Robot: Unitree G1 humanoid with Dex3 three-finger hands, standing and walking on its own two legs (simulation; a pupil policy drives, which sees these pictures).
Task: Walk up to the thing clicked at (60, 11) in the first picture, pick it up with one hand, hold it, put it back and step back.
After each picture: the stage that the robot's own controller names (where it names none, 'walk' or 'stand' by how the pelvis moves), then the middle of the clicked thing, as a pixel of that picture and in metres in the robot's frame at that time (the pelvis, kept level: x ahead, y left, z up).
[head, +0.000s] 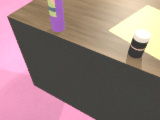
stand; (55, 6) +0.74 +0.15 +0.10
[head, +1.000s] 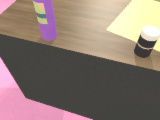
walk; (44, 11) +0.62 +0.15 +0.12
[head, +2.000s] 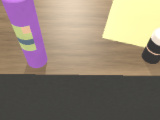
rise first; (29, 34) +0.43 +0.17 +0.15
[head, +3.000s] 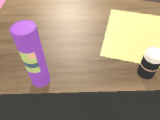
stand; (33, 58) +0.40 +0.18 +0.10
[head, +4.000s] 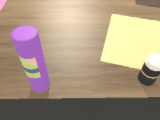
stand; (34, 63) +0.38 +0.17 +0.09
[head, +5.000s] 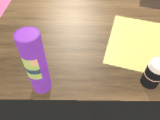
stand; (36, 64) +0.38 +0.17 +0.09
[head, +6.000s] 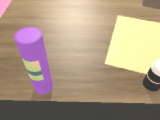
stand; (37, 65) +0.37 +0.16 +0.09
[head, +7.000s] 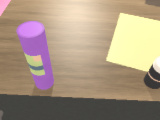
rise first; (39, 60) +0.38 +0.16 +0.10
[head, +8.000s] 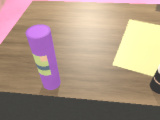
go down; (46, 61) +0.39 +0.17 +0.10
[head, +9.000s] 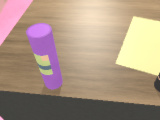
go down; (47, 60) +0.39 +0.16 +0.10
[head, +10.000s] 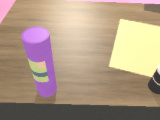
go down; (42, 66) +0.37 +0.14 +0.11
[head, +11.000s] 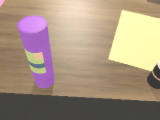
close in; (39, 57) +0.39 +0.14 +0.11
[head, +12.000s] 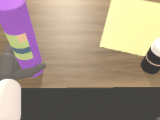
close; (23, 42) +0.41 +0.17 +0.15
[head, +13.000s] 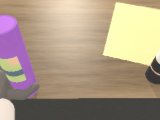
lift; (16, 64) +0.34 +0.19 +0.14
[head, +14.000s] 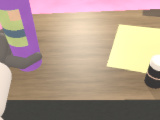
lift; (18, 26) +0.33 +0.16 +0.31
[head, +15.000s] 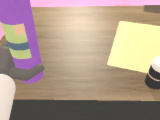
hold; (22, 39) +0.33 +0.16 +0.26
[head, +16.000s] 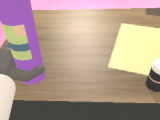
hold; (23, 40) +0.33 +0.16 +0.26
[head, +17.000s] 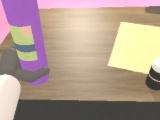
hold; (29, 41) +0.33 +0.15 +0.25
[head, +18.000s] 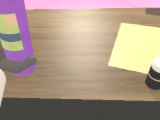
crouch; (14, 30) +0.33 +0.18 +0.29
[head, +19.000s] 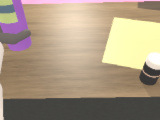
lower; (8, 5) +0.43 +0.19 +0.30
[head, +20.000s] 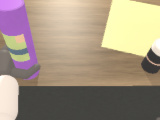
lower; (20, 44) +0.41 +0.18 +0.14
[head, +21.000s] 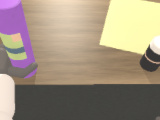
lower; (17, 43) +0.41 +0.19 +0.15
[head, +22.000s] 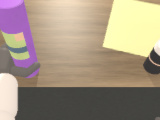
lower; (20, 42) +0.41 +0.18 +0.15
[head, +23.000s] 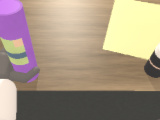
lower; (19, 47) +0.39 +0.19 +0.14
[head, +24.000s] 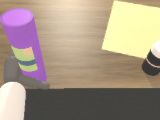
withdraw; (28, 54) +0.38 +0.16 +0.14
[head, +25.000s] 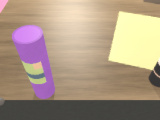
sink last; (38, 67) +0.35 +0.15 +0.12
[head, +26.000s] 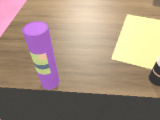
stand; (44, 59) +0.39 +0.16 +0.11
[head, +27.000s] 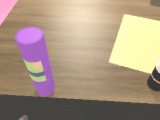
stand; (39, 66) +0.36 +0.16 +0.10
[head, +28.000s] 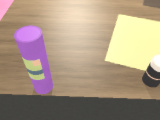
stand; (37, 64) +0.37 +0.17 +0.10
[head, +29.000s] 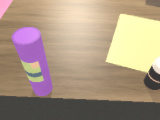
stand; (36, 66) +0.36 +0.17 +0.10
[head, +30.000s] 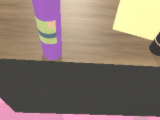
walk; (49, 28) +0.46 +0.12 +0.11
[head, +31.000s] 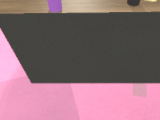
walk; out of the picture +0.79 +0.19 +0.12
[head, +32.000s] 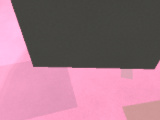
stand; out of the picture +1.10 +0.20 +0.12
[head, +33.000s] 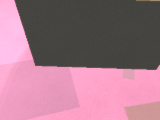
stand; out of the picture +1.09 +0.16 +0.09
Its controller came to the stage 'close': yes
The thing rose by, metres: 0.20
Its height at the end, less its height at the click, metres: +0.00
